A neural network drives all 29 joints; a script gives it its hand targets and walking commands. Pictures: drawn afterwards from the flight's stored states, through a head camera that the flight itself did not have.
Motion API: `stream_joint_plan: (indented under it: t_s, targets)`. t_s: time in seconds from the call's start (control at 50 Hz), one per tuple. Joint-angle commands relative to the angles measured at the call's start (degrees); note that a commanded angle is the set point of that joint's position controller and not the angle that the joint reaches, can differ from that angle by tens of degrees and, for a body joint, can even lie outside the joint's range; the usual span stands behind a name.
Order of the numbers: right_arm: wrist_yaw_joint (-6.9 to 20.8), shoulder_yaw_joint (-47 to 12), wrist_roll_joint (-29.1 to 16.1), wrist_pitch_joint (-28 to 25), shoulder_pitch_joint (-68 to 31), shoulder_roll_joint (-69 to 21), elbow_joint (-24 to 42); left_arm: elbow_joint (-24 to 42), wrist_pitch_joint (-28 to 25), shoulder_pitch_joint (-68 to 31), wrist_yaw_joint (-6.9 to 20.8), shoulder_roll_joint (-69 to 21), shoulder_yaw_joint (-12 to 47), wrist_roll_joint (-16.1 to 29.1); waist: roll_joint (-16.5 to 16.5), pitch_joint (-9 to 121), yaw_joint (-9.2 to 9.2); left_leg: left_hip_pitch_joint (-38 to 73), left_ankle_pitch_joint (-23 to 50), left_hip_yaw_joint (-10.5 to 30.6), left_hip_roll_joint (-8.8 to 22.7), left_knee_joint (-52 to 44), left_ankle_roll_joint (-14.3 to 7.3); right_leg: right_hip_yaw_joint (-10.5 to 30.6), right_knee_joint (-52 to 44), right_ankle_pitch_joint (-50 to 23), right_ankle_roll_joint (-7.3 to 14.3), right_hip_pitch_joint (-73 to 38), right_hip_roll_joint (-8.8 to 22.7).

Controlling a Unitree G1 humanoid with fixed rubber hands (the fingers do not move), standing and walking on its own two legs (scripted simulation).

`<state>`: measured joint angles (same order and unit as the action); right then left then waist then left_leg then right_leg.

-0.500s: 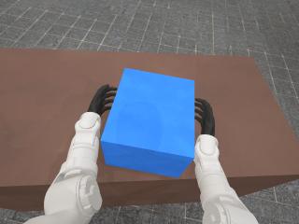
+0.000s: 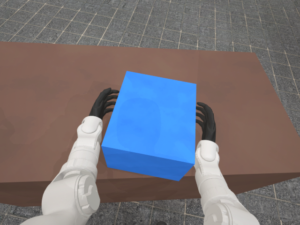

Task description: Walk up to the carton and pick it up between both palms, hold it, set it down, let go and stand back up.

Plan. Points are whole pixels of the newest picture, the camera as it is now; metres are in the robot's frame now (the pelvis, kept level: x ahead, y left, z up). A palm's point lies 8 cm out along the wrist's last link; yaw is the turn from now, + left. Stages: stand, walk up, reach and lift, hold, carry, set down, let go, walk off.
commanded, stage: set down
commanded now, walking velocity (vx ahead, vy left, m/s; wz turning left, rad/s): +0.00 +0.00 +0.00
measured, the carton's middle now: (152, 125) +0.38 -0.02 -0.04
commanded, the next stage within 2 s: none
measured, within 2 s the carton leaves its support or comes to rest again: rests again in 1.52 s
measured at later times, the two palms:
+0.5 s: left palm (99, 113) +0.40 +0.14 +0.00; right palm (206, 134) +0.33 -0.17 +0.00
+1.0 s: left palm (98, 114) +0.40 +0.14 -0.01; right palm (205, 136) +0.33 -0.16 +0.00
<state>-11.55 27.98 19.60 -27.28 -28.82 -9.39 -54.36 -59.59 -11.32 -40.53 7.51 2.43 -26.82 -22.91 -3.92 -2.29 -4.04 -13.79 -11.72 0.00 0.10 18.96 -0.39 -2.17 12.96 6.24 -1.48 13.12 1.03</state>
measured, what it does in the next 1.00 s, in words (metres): stands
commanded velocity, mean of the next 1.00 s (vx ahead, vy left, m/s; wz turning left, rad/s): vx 0.00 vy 0.00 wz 0.00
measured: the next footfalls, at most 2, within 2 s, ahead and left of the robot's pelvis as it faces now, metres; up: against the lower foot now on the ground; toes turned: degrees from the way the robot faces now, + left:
none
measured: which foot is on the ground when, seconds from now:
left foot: down 0.00-1.00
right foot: down 0.00-1.00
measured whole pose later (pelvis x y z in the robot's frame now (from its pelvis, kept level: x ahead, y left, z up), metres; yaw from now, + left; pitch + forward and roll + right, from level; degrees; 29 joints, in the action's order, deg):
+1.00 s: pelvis +0.00 +0.00 +0.00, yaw +0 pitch +10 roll -1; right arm -11.0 34.2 23.5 -33.4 -30.1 -10.5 -56.7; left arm -63.3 -17.8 -42.7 7.9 2.6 -30.4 -26.4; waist -3.9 -1.7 -4.0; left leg -17.8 -11.7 -0.1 0.1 20.0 -0.7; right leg -2.2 13.0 5.8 -1.5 16.6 1.0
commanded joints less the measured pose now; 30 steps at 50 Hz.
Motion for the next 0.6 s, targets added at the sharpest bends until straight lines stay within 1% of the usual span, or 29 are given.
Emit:
stream_joint_plan:
  t_s: [0.0,0.02,0.04,0.06,0.08,0.1,0.12,0.14,0.16,0.18,0.2,0.22,0.24,0.26,0.28,0.3,0.32,0.34,0.36,0.4,0.42,0.44,0.46,0.48,0.5,0.52,0.54,0.56,0.58]
  targets:
    - [6.04,-13.86,7.89,-2.72,-26.40,-30.31,-9.77,-3.54,-4.68,-30.43,3.27,-25.44,10.81,-2.23,6.25,23.13,-0.87,-5.97,13.81,-5.14,0.65,-0.52,1.42,-3.30,4.31,-18.54,1.00,-17.28,0.22]
    - [6.21,-14.28,7.69,-2.77,-28.23,-31.15,-7.25,-2.23,-4.76,-30.74,2.97,-26.88,12.70,-1.14,7.22,24.74,-0.59,-5.52,13.83,-4.72,0.86,-0.59,1.39,-3.79,4.57,-17.80,1.28,-16.69,-0.35]
    - [6.71,-14.60,7.69,-2.78,-28.21,-30.53,-6.43,-1.10,-5.36,-30.43,2.87,-25.54,12.39,-0.77,5.69,25.89,0.59,-4.75,14.95,-5.32,1.05,-0.55,1.47,-3.60,5.17,-18.37,1.00,-17.67,-0.09]
    - [6.64,-14.63,8.39,-2.88,-27.29,-30.55,-7.32,-2.53,-5.50,-30.05,2.88,-26.09,11.71,-0.76,4.97,26.48,0.07,-5.49,15.57,-5.03,1.04,0.06,1.19,-3.51,5.13,-19.37,1.13,-17.59,-0.04]
    - [6.81,-14.29,8.67,-3.32,-28.93,-30.03,-7.47,-3.60,-5.84,-30.77,2.83,-26.03,11.79,-1.57,5.91,24.10,0.32,-7.08,14.61,-4.82,1.08,0.03,1.38,-3.95,5.72,-17.64,1.33,-15.82,-0.17]
    - [6.50,-14.78,8.64,-3.64,-26.85,-30.86,-8.59,-2.71,-5.99,-29.22,2.95,-26.53,11.69,-1.65,5.59,25.12,0.37,-4.88,17.40,-5.28,1.24,0.02,1.40,-3.50,5.31,-20.38,1.07,-16.80,-0.24]
    - [6.56,-14.88,8.54,-3.41,-25.66,-30.19,-8.22,-4.43,-5.54,-28.18,3.46,-25.19,10.42,-2.33,5.56,24.35,0.28,-5.76,16.94,-5.57,0.80,0.85,1.08,-2.97,5.67,-22.28,0.92,-17.27,0.35]
    - [6.35,-15.10,8.83,-3.25,-27.03,-31.46,-7.46,-5.34,-5.67,-29.57,3.74,-24.65,10.70,-1.55,3.75,24.77,1.02,-7.03,14.59,-5.52,1.17,0.08,0.43,-2.60,6.17,-23.35,0.41,-18.63,0.92]
    - [6.55,-15.41,8.37,-2.73,-27.10,-31.67,-8.07,-5.22,-5.66,-29.18,3.65,-24.70,9.96,-2.21,4.27,24.34,1.40,-7.77,13.18,-5.20,1.31,-0.76,-0.01,-2.18,6.06,-21.51,0.53,-18.62,0.71]
    - [6.43,-15.27,8.69,-3.05,-24.35,-32.35,-9.85,-5.39,-5.42,-28.13,3.78,-25.84,8.90,-3.15,4.64,21.41,1.09,-8.35,13.31,-4.74,1.24,-1.22,-0.23,-2.27,6.00,-22.56,0.26,-19.26,0.82]
    - [6.52,-14.72,8.42,-2.96,-26.71,-30.84,-9.04,-3.61,-5.97,-28.86,3.82,-25.43,9.03,-2.76,4.54,23.20,1.45,-7.44,14.23,-4.96,1.33,-0.86,0.02,-2.44,5.76,-20.90,0.50,-17.42,0.49]
    - [6.54,-14.54,8.32,-3.09,-25.53,-30.71,-9.99,-4.90,-6.17,-28.44,3.60,-24.74,10.09,-2.26,5.37,23.00,0.39,-7.24,15.03,-5.01,1.09,-0.42,0.33,-3.18,5.80,-22.13,0.32,-17.83,0.76]
    - [6.73,-13.48,8.41,-3.25,-26.48,-30.11,-11.39,-3.10,-6.17,-29.79,3.28,-26.23,11.18,-2.56,6.50,22.65,-0.31,-5.80,14.55,-4.14,1.55,0.05,0.99,-3.32,5.16,-17.48,0.94,-13.93,0.15]
    - [6.86,-13.14,9.19,-3.51,-26.97,-30.52,-10.25,-2.43,-6.81,-30.32,2.61,-26.06,10.27,-2.89,7.31,25.25,1.20,-5.66,15.56,-4.67,1.41,-0.20,1.15,-3.41,4.97,-16.30,1.41,-14.69,-0.14]
    - [6.71,-11.67,9.64,-3.72,-28.06,-30.48,-9.62,-5.12,-6.34,-30.17,2.99,-25.69,9.88,-2.87,6.14,25.09,0.59,-5.73,15.15,-4.77,1.19,0.94,1.04,-3.54,5.33,-17.20,1.51,-13.10,-0.20]
    - [6.65,-13.49,8.77,-3.86,-26.32,-30.20,-10.10,-3.34,-6.04,-28.01,2.85,-27.00,10.57,-2.94,6.59,23.98,1.32,-3.21,19.70,-4.94,1.40,1.08,1.22,-3.62,4.87,-18.16,1.46,-13.42,-0.77]
    - [6.66,-13.39,9.43,-3.48,-26.07,-29.70,-10.60,-4.82,-6.22,-27.78,3.32,-26.12,9.05,-3.35,5.92,22.72,1.51,-3.96,17.90,-5.71,0.76,1.12,1.16,-3.34,4.57,-18.93,1.40,-14.40,-0.26]
    - [6.75,-13.65,9.80,-4.36,-25.51,-30.60,-9.43,-4.48,-6.69,-26.10,3.35,-26.15,8.84,-3.49,5.78,24.91,2.34,-5.29,18.06,-4.86,1.35,1.05,1.21,-3.41,5.75,-19.90,1.34,-14.58,-0.02]
    - [6.85,-13.77,9.54,-4.49,-24.18,-30.05,-10.85,-3.62,-7.02,-27.40,2.99,-26.40,10.46,-3.28,5.80,24.18,0.23,-4.91,19.27,-4.63,1.16,1.15,1.50,-3.78,5.51,-21.26,0.90,-15.13,-0.14]
    - [6.81,-12.62,9.25,-3.99,-25.48,-30.13,-11.37,-4.18,-6.91,-28.11,3.07,-26.09,10.36,-2.83,7.29,23.09,0.44,-4.60,16.85,-4.88,1.39,0.58,1.22,-3.45,4.83,-17.06,1.05,-13.94,-0.09]
    - [6.48,-12.82,7.89,-3.60,-23.45,-29.70,-13.89,-4.67,-6.45,-27.14,3.08,-25.22,9.78,-3.69,6.94,20.86,0.31,-5.22,16.92,-4.63,1.01,1.24,1.06,-2.60,4.59,-18.00,1.34,-12.86,0.00]
    - [6.72,-12.95,8.01,-4.07,-24.39,-30.61,-12.26,-4.99,-6.04,-26.30,3.25,-26.83,9.46,-3.61,6.44,20.18,1.21,-5.45,18.95,-4.61,1.04,1.63,1.05,-2.70,5.33,-19.57,1.22,-12.66,-0.26]
    - [6.30,-12.97,9.54,-4.86,-24.60,-29.73,-11.62,-5.27,-6.72,-26.56,3.61,-25.72,8.59,-3.70,5.32,23.15,1.38,-6.03,18.67,-4.98,0.89,1.98,0.86,-3.05,5.82,-20.76,0.91,-14.15,-0.02]
    - [6.19,-14.53,8.88,-4.16,-23.62,-31.60,-12.17,-4.84,-6.70,-26.43,3.54,-24.88,8.38,-3.97,4.82,20.73,1.62,-5.73,16.72,-5.09,0.87,1.12,0.34,-2.85,5.31,-20.24,0.50,-15.03,0.07]
    - [6.30,-12.92,9.81,-4.12,-22.83,-30.83,-12.42,-6.14,-6.91,-25.84,3.68,-25.11,7.95,-4.17,4.80,19.74,1.02,-7.05,14.18,-5.15,1.32,0.58,0.46,-3.27,5.24,-16.84,0.77,-14.56,0.07]
    - [6.60,-13.42,8.20,-4.13,-23.03,-29.60,-12.02,-4.14,-6.95,-26.48,3.15,-24.38,9.41,-3.39,6.45,21.20,0.76,-6.05,15.70,-5.04,1.56,1.02,0.80,-3.54,5.47,-16.64,0.90,-12.86,-0.03]
    - [6.51,-13.03,8.24,-4.37,-24.08,-31.03,-12.16,-3.62,-7.12,-26.95,3.12,-25.44,9.68,-3.45,6.69,21.93,1.41,-3.65,17.39,-4.94,1.45,1.37,0.55,-2.87,4.95,-15.87,1.00,-11.70,-0.38]
    - [6.66,-13.08,9.26,-4.94,-22.56,-30.26,-11.88,-5.08,-7.07,-25.31,3.11,-25.31,7.22,-5.05,7.54,22.26,2.69,-5.00,18.27,-4.87,1.38,1.73,1.12,-2.95,5.03,-17.20,1.77,-12.27,-0.30]
    - [6.65,-12.24,9.15,-4.89,-24.82,-29.88,-11.00,-4.64,-7.15,-27.15,3.06,-25.20,8.48,-4.15,7.15,21.98,1.05,-4.42,17.61,-4.97,1.19,1.82,1.31,-3.38,4.87,-17.16,1.63,-11.62,-0.20]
